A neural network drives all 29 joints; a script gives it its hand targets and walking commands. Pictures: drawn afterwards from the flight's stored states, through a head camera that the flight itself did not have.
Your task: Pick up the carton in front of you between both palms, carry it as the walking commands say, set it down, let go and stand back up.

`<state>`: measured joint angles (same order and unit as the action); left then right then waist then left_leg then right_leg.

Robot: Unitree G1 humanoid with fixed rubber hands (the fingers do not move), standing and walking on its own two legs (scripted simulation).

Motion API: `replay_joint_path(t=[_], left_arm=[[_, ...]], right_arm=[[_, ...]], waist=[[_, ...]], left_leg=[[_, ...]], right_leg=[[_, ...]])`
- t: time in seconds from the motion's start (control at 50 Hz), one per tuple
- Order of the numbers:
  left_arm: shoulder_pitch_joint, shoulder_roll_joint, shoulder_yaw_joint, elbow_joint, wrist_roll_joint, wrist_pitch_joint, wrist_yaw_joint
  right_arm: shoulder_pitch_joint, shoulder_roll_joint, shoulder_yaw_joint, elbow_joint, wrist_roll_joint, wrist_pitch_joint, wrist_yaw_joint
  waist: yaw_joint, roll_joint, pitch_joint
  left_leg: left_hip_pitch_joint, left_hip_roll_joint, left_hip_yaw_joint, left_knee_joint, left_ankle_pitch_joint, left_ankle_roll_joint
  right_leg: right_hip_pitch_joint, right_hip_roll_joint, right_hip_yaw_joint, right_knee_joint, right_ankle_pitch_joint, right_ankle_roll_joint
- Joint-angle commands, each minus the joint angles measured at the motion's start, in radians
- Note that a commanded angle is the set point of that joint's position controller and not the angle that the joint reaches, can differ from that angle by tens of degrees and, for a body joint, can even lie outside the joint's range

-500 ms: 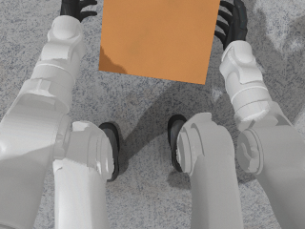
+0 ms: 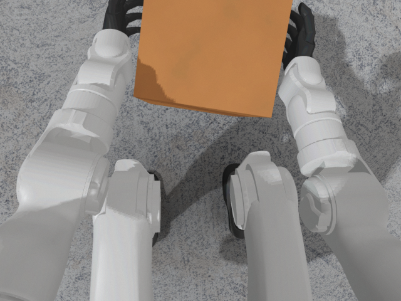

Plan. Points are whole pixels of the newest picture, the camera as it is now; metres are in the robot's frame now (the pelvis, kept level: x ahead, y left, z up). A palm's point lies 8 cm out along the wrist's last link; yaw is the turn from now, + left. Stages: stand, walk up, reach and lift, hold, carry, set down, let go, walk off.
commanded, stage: reach and lift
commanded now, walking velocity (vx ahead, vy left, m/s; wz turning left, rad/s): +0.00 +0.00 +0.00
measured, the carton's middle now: (204, 57) +0.51 -0.03 -0.21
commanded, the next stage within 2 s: none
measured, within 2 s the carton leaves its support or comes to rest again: neither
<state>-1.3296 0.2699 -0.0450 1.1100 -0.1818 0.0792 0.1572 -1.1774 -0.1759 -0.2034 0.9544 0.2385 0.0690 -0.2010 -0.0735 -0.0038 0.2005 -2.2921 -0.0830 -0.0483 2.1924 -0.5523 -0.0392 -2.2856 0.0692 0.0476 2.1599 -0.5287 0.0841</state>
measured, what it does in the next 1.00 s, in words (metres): rises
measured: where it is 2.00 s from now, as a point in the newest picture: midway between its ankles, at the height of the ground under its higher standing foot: (193, 218)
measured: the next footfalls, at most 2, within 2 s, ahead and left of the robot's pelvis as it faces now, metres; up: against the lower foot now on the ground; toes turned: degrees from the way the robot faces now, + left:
none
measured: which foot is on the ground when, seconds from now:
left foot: down 0.00-1.00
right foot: down 0.00-1.00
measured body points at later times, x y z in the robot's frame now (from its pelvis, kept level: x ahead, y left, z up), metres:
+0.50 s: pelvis +0.01 +0.00 +0.12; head +0.25 +0.01 +0.50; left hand +0.50 +0.13 +0.05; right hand +0.47 -0.18 +0.05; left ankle +0.11 +0.12 -0.33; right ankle +0.13 -0.13 -0.33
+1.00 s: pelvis +0.06 +0.00 +0.26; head +0.20 +0.00 +0.69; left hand +0.46 +0.14 +0.21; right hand +0.45 -0.17 +0.21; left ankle +0.11 +0.12 -0.33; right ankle +0.12 -0.13 -0.33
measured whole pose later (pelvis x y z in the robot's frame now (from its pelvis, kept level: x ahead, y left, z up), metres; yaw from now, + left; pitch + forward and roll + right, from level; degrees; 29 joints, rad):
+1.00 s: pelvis +0.06 +0.00 +0.26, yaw +1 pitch +31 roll +0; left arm -0.61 -0.06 0.30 0.71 0.13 0.26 0.09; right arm -0.57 0.08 -0.38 0.63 -0.13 0.28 -0.06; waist -0.04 0.01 -0.25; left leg -1.37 -0.11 -0.11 1.33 -0.50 -0.03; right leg -1.37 0.09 0.11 1.32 -0.48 0.05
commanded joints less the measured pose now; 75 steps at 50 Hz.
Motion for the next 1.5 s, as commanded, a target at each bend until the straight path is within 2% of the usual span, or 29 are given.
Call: replay_joint_path(t=[0.0,0.06,0.16,0.24,0.34,0.42,0.54,0.7,0.96,1.18,1.32,1.48], left_arm=[[-0.517,-1.136,-0.277,-0.423,-0.030,0.005,-0.204],[-0.457,-1.198,-0.255,-0.470,0.022,0.063,-0.213],[-0.341,-1.242,-0.098,-0.317,0.160,0.139,-0.249],[-0.309,-1.240,0.003,-0.238,0.235,0.161,-0.270],[-0.295,-1.264,0.043,-0.233,0.270,0.166,-0.283],[-0.266,-1.302,0.013,-0.270,0.265,0.173,-0.292],[-0.199,-1.359,-0.093,-0.363,0.218,0.187,-0.300],[-0.063,-1.400,-0.193,-0.427,0.172,0.195,-0.304],[0.189,-1.401,-0.177,-0.418,0.208,0.162,-0.303],[0.391,-1.397,-0.209,-0.467,0.232,0.152,-0.306],[0.503,-1.398,-0.254,-0.522,0.223,0.192,-0.321],[0.602,-1.407,-0.306,-0.623,0.201,0.307,-0.350]], right_arm=[[-0.671,0.967,0.412,-0.429,0.011,0.019,0.246],[-0.640,1.012,0.415,-0.500,-0.035,0.074,0.268],[-0.526,1.092,0.313,-0.332,-0.165,0.164,0.316],[-0.487,1.111,0.220,-0.241,-0.252,0.193,0.342],[-0.446,1.139,0.177,-0.216,-0.303,0.204,0.356],[-0.409,1.176,0.208,-0.236,-0.301,0.212,0.371],[-0.329,1.232,0.314,-0.299,-0.259,0.229,0.385],[-0.190,1.283,0.422,-0.341,-0.218,0.238,0.378],[0.070,1.292,0.406,-0.302,-0.271,0.204,0.368],[0.275,1.284,0.442,-0.326,-0.294,0.190,0.374],[0.384,1.286,0.489,-0.372,-0.291,0.227,0.384],[0.482,1.297,0.537,-0.463,-0.275,0.336,0.404]], waist=[[-0.052,0.092,-1.590],[-0.041,0.080,-1.562],[-0.013,0.079,-1.222],[-0.008,0.066,-1.173],[-0.014,0.063,-1.214],[-0.010,0.068,-1.280],[-0.001,0.061,-1.365],[0.014,0.039,-1.317],[0.028,0.025,-1.077],[0.040,0.018,-0.935],[0.048,0.009,-0.830],[0.063,0.008,-0.686]], left_leg=[[0.836,-0.095,0.127,-0.199,0.377,0.023],[0.828,-0.107,0.135,-0.254,0.294,0.023],[0.655,-0.101,0.126,-0.383,0.063,0.028],[0.644,-0.103,0.118,-0.468,0.038,0.029],[0.710,-0.109,0.112,-0.556,0.046,0.029],[0.794,-0.110,0.110,-0.613,0.081,0.022],[0.936,-0.110,0.104,-0.685,0.162,0.011],[1.076,-0.108,0.084,-0.802,0.217,0.006],[1.323,-0.089,0.022,-1.064,0.271,0.018],[1.603,-0.061,-0.030,-1.303,0.394,0.025],[1.792,-0.042,-0.051,-1.461,0.504,0.027],[2.005,-0.019,-0.053,-1.640,0.603,0.023]], right_leg=[[0.791,0.087,-0.176,-0.183,0.411,-0.025],[0.766,0.096,-0.180,-0.236,0.321,-0.030],[0.610,0.095,-0.167,-0.349,0.097,-0.048],[0.615,0.099,-0.157,-0.429,0.070,-0.050],[0.684,0.102,-0.147,-0.514,0.079,-0.050],[0.758,0.102,-0.141,-0.567,0.109,-0.050],[0.897,0.103,-0.132,-0.641,0.182,-0.045],[1.078,0.104,-0.103,-0.765,0.239,-0.039],[1.344,0.087,-0.038,-1.024,0.283,-0.052],[1.619,0.064,0.011,-1.256,0.394,-0.064],[1.821,0.049,0.033,-1.411,0.506,-0.066],[2.035,0.030,0.043,-1.593,0.599,-0.066]])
